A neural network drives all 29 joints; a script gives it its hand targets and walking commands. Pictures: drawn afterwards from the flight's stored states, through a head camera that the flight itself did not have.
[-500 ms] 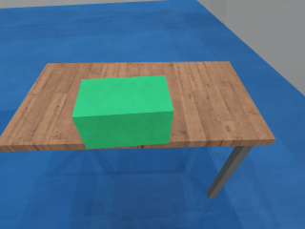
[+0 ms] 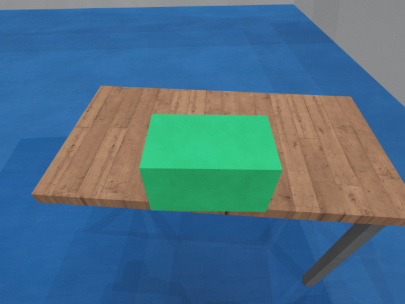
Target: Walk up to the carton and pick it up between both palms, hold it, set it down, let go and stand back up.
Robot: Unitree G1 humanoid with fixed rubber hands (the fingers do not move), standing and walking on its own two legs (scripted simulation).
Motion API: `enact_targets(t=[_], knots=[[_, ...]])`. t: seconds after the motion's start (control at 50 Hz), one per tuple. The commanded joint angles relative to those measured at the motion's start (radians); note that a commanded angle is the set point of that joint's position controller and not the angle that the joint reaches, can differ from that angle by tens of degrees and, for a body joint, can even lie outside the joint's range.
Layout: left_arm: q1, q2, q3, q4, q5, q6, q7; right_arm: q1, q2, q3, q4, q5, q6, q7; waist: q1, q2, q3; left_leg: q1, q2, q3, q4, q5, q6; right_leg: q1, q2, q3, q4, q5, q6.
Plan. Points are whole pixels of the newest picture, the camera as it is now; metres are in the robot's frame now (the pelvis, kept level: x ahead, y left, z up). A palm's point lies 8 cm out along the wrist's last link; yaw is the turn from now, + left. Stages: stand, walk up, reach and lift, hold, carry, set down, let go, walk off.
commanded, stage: walk up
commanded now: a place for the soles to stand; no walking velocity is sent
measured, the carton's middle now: (208, 163) +0.45 +0.00 +0.02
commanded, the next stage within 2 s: none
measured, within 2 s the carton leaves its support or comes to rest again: neither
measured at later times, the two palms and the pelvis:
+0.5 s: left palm out of the picture +0.17 +0.27 -0.13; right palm out of the picture +0.10 -0.21 -0.14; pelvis +0.06 +0.03 -0.01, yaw -7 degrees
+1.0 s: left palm out of the picture +0.15 +0.27 -0.13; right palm out of the picture +0.06 -0.22 -0.13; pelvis +0.06 +0.03 +0.00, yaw -10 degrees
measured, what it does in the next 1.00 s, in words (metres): steps on the spot: left foot, then right foot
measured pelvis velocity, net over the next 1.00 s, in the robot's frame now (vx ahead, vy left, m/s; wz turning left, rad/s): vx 0.06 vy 0.03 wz -0.18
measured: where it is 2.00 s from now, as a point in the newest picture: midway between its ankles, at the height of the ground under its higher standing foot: outside the picture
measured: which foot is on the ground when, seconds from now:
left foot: up 0.00-0.02, down 0.04-1.00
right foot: down 0.00-0.04, up 0.06-0.34, down 0.36-1.00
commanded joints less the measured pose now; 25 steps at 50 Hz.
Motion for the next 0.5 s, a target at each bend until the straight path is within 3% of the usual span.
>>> enact_targets(t=[0.0,0.02,0.04,0.06,0.08,0.12,0.14,0.18,0.2,0.24,0.3,0.32,0.34,0.36,0.38,0.4,0.42,0.46,0.48], knots=[[-0.060,0.201,0.024,-0.089,-0.003,-0.003,-0.023,0.095,-0.054,-0.020,-0.026,0.013,-0.045,-0.025,-0.066,-0.094,0.064,0.328,-0.122,0.131,-0.183,0.163,0.030,-0.324,-0.070,0.060,-0.039,-0.027,-0.128],[-0.024,0.153,0.003,-0.092,-0.007,0.001,-0.033,0.173,-0.094,-0.033,-0.015,0.015,-0.056,-0.040,-0.085,-0.005,0.007,0.434,-0.043,0.031,-0.235,0.211,0.046,-0.349,-0.012,0.006,0.113,0.005,-0.080],[0.017,0.083,-0.026,-0.121,-0.017,0.005,-0.039,0.211,-0.176,-0.050,-0.032,0.024,-0.063,-0.055,-0.097,0.220,-0.082,0.461,0.187,-0.314,-0.381,0.196,0.127,-0.382,0.090,-0.014,0.358,-0.173,-0.027],[0.021,0.098,-0.019,-0.133,-0.027,0.025,-0.024,0.219,-0.242,-0.062,-0.028,0.039,-0.053,-0.072,-0.105,0.250,-0.112,0.426,0.256,-0.486,-0.474,0.107,0.234,-0.371,0.124,0.063,0.506,-0.330,-0.033],[0.008,0.116,-0.017,-0.141,-0.025,0.033,-0.017,0.169,-0.228,-0.058,-0.035,0.042,-0.047,-0.085,-0.089,0.211,-0.070,0.404,0.274,-0.490,-0.484,0.061,0.252,-0.412,0.084,0.122,0.591,-0.313,-0.032],[-0.014,0.113,-0.019,-0.134,-0.032,0.031,-0.010,0.083,-0.160,-0.031,-0.059,0.027,-0.042,-0.100,-0.066,0.138,-0.037,0.346,0.246,-0.324,-0.445,0.113,0.259,-0.412,0.042,0.149,0.595,-0.250,-0.030],[0.007,0.114,-0.014,-0.124,-0.033,0.030,-0.007,0.049,-0.138,-0.017,-0.064,0.017,-0.047,-0.099,-0.048,0.151,-0.021,0.298,0.232,-0.276,-0.436,0.146,0.260,-0.368,0.028,0.156,0.534,-0.226,-0.029],[0.024,0.111,-0.011,-0.103,-0.035,0.034,-0.008,0.013,-0.098,0.000,-0.069,0.015,-0.058,-0.095,-0.034,0.098,-0.009,0.244,0.216,-0.180,-0.404,0.243,0.253,-0.276,0.036,0.125,0.411,-0.183,-0.027],[0.015,0.106,-0.007,-0.102,-0.033,0.040,-0.009,-0.003,-0.104,-0.001,-0.065,0.017,-0.061,-0.095,-0.023,0.095,0.003,0.214,0.222,-0.161,-0.380,0.331,0.255,-0.245,0.040,0.114,0.370,-0.145,-0.026],[0.008,0.105,-0.001,-0.113,-0.028,0.049,-0.012,-0.054,-0.130,-0.001,-0.086,0.020,-0.059,-0.096,-0.003,0.111,-0.009,0.171,0.234,-0.122,-0.344,0.383,0.251,-0.174,0.055,0.085,0.300,-0.063,-0.031],[-0.012,0.117,0.009,-0.130,-0.023,0.050,-0.020,-0.121,-0.131,0.004,-0.103,0.027,-0.046,-0.091,0.027,0.112,-0.008,0.073,0.213,-0.068,-0.289,0.326,0.206,-0.043,0.072,0.060,0.099,0.156,-0.051],[-0.010,0.141,0.015,-0.133,-0.024,0.046,-0.023,-0.121,-0.114,0.012,-0.106,0.027,-0.040,-0.086,0.035,0.067,-0.009,0.056,0.176,-0.034,-0.236,0.227,0.167,-0.015,0.061,0.098,0.023,0.239,-0.064],[-0.041,0.183,0.028,-0.150,-0.028,0.041,-0.024,-0.070,-0.063,0.031,-0.108,0.035,-0.037,-0.082,0.009,-0.100,-0.021,0.020,0.100,0.032,-0.148,0.062,0.113,-0.005,-0.035,0.242,-0.062,0.318,-0.095],[-0.093,0.242,0.040,-0.166,-0.055,0.041,-0.023,-0.032,-0.012,0.045,-0.095,0.044,-0.027,-0.084,-0.020,-0.195,-0.030,0.113,-0.031,0.097,-0.022,-0.135,0.065,-0.147,-0.138,0.394,-0.159,0.271,-0.169],[-0.136,0.236,0.033,-0.166,-0.074,0.045,-0.018,-0.025,-0.006,0.046,-0.081,0.047,-0.016,-0.089,-0.021,-0.181,0.010,0.169,-0.073,0.082,0.019,-0.258,0.067,-0.259,-0.150,0.410,-0.198,0.184,-0.220],[-0.173,0.217,0.026,-0.170,-0.072,0.049,-0.016,-0.038,-0.009,0.046,-0.080,0.046,-0.013,-0.090,-0.026,-0.190,0.046,0.157,-0.074,0.060,0.013,-0.258,0.072,-0.274,-0.135,0.385,-0.201,0.182,-0.228],[-0.205,0.203,0.020,-0.172,-0.068,0.053,-0.013,-0.041,-0.008,0.045,-0.077,0.047,-0.018,-0.091,-0.031,-0.184,0.051,0.150,-0.075,0.053,-0.020,-0.208,0.076,-0.258,-0.112,0.341,-0.183,0.234,-0.218],[-0.258,0.193,0.008,-0.185,-0.054,0.055,-0.018,0.009,-0.022,0.036,-0.056,0.043,-0.042,-0.094,-0.055,-0.187,-0.012,0.242,-0.046,0.044,-0.161,0.056,0.091,-0.222,-0.054,0.258,-0.092,0.364,-0.169],[-0.258,0.184,0.003,-0.188,-0.052,0.054,-0.024,0.004,-0.048,0.035,-0.057,0.042,-0.054,-0.094,-0.053,-0.136,-0.068,0.268,-0.017,0.015,-0.205,0.124,0.101,-0.190,-0.026,0.228,-0.057,0.369,-0.142]])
